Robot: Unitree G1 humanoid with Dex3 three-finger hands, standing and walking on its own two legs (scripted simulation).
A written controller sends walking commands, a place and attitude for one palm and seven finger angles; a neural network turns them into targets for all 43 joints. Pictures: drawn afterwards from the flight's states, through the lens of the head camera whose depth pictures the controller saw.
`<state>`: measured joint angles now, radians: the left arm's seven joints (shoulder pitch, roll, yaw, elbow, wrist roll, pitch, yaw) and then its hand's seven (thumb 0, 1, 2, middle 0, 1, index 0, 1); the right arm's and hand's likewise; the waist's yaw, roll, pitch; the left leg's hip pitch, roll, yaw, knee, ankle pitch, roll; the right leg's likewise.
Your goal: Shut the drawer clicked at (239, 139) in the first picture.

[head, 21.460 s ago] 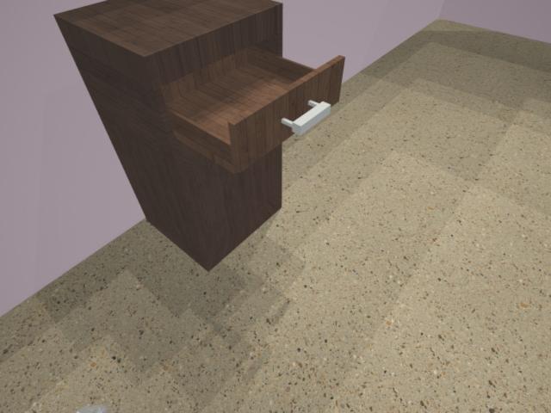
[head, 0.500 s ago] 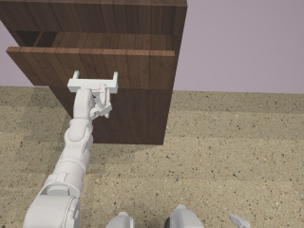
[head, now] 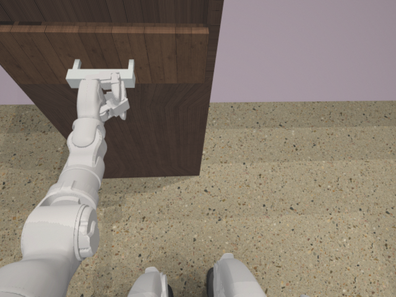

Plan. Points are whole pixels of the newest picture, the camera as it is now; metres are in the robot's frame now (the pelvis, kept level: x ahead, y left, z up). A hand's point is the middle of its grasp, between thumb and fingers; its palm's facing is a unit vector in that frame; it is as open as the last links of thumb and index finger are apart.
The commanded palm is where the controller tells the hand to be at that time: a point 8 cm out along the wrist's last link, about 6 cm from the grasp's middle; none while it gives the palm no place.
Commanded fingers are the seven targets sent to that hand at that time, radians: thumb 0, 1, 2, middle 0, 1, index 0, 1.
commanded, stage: push the drawer shut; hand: left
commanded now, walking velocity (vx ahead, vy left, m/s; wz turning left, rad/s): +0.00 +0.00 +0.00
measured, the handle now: (103, 71) +0.58 +0.15 +0.06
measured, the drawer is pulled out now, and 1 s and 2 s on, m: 0.02 0.00 0.00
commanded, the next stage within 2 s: pull the fist back off the drawer in 0.40 s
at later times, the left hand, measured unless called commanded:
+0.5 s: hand (122, 90) +0.52 +0.11 +0.06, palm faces -0.04 -1.00 -0.05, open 2.7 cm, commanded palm +0.55 +0.15 +0.07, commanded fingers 0.00 0.90 0.90 -1.40 -1.60 -1.40 -1.60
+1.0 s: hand (125, 91) +0.52 +0.11 +0.06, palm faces -0.04 -1.00 -0.03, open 2.9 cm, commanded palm +0.48 +0.16 +0.07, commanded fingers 0.00 0.90 0.90 -1.40 -1.60 -1.40 -1.60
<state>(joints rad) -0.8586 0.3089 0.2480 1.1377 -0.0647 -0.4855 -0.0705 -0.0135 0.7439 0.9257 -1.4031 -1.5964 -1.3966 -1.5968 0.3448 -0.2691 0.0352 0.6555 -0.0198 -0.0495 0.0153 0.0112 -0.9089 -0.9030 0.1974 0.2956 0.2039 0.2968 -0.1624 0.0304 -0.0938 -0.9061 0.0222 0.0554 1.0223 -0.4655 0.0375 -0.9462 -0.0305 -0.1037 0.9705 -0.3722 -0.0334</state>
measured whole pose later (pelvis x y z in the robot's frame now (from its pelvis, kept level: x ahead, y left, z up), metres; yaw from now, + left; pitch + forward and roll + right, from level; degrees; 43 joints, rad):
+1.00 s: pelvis +0.01 +0.02 +0.00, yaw -1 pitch +22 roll -2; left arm -0.91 0.30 0.26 1.15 -0.03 -0.47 -0.02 -0.03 0.75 0.91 -1.40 -1.60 -1.40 -1.60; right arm 0.40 -0.26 0.04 0.63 -0.04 0.01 0.06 0.01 -0.91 -0.90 0.20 0.30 0.20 0.30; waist -0.18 0.04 -0.11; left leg -0.94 0.02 0.07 1.04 -0.49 0.06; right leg -0.98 -0.02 -0.09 0.96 -0.37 -0.01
